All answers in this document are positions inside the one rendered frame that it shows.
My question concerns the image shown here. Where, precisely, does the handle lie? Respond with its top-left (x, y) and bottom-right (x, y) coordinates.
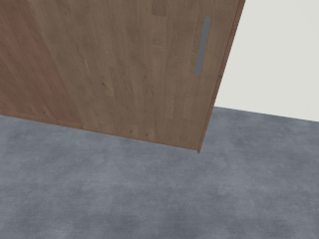
top-left (194, 16), bottom-right (210, 75)

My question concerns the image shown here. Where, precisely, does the wardrobe door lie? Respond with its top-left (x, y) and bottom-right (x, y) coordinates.
top-left (27, 0), bottom-right (239, 149)
top-left (0, 0), bottom-right (82, 124)

